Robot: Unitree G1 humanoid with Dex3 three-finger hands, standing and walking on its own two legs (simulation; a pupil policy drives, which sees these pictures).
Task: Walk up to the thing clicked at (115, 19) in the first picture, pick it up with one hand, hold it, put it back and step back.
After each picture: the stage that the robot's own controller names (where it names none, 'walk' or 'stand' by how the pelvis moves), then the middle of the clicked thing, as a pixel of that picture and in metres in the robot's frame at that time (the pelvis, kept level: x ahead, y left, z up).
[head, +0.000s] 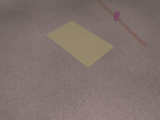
stand; (116, 16) +1.89 -0.46 -0.72
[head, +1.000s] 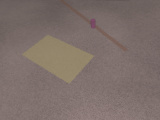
walk; (93, 23) +1.79 -0.01 -0.70
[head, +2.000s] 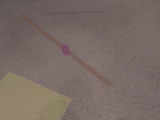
walk; (65, 50) +1.19 +0.29 -0.72
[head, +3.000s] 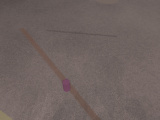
walk; (66, 85) +0.74 +0.21 -0.70
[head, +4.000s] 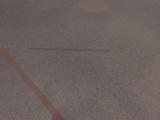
walk; out of the picture +0.43 +0.20 -0.70
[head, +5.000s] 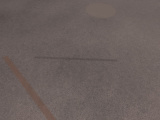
stand; out of the picture +0.30 +0.20 -0.71
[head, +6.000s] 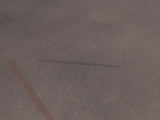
stand; out of the picture +0.29 +0.19 -0.71
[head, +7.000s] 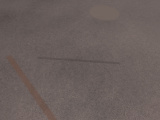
stand; out of the picture +0.30 +0.19 -0.72
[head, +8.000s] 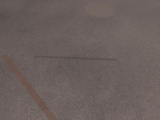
stand; out of the picture +0.32 +0.19 -0.72
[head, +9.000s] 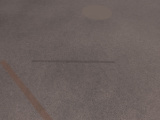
stand; out of the picture +0.28 +0.20 -0.72
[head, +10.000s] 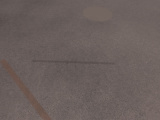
stand; out of the picture +0.29 +0.19 -0.73
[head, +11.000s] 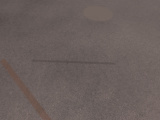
stand; out of the picture +0.28 +0.19 -0.73
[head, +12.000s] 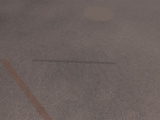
go down; out of the picture +0.29 +0.19 -0.73
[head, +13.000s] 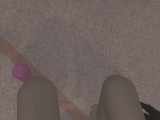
go down; (23, 73) +0.37 +0.24 -0.31
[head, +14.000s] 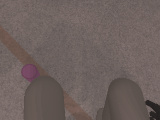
approach; (31, 73) +0.37 +0.25 -0.30
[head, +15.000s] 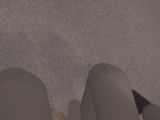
close in; out of the picture +0.34 +0.28 -0.21
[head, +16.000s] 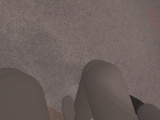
close; out of the picture +0.34 +0.28 -0.21
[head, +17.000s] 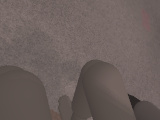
lift; out of the picture +0.34 +0.28 -0.22
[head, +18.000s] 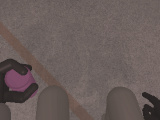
lift; (23, 83) +0.30 +0.22 -0.03
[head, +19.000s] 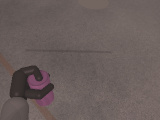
hold; (41, 88) +0.32 +0.16 +0.01
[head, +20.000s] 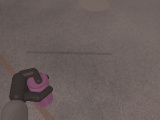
hold; (41, 90) +0.32 +0.17 +0.00
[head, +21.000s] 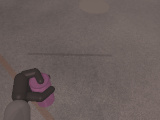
crouch; (42, 90) +0.32 +0.17 +0.00
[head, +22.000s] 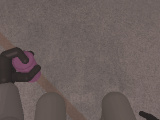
crouch; (28, 68) +0.38 +0.21 -0.08
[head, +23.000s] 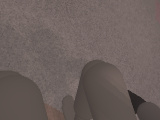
lower; out of the picture +0.36 +0.30 -0.21
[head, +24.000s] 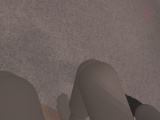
lower; out of the picture +0.37 +0.31 -0.21
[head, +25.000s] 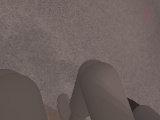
lower; out of the picture +0.37 +0.31 -0.22
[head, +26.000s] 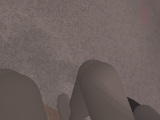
lower; out of the picture +0.37 +0.31 -0.22
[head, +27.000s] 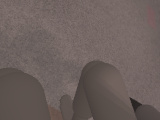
loosen; out of the picture +0.35 +0.28 -0.22
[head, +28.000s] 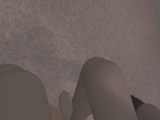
withdraw; out of the picture +0.35 +0.27 -0.21
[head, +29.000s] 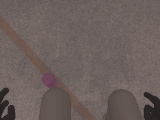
walk; (50, 81) +0.39 +0.21 -0.42
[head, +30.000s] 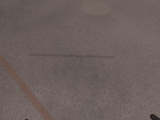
stand; out of the picture +0.32 +0.18 -0.66
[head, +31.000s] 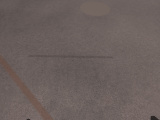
stand; out of the picture +0.32 +0.19 -0.67
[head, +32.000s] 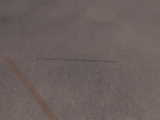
stand; out of the picture +0.34 +0.18 -0.72
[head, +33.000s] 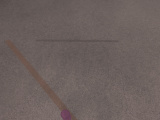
walk; (66, 115) +0.39 +0.20 -0.70
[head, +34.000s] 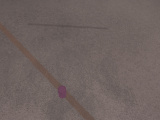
walk; (62, 92) +0.55 +0.15 -0.71
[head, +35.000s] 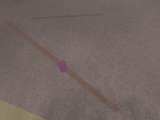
walk; (62, 66) +0.84 +0.28 -0.69
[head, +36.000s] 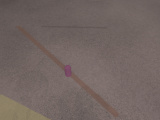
stand; (68, 71) +0.94 +0.19 -0.72
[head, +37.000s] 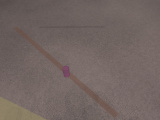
stand; (66, 71) +0.93 +0.20 -0.73
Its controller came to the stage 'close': yes
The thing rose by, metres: 0.71
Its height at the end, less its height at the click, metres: +0.00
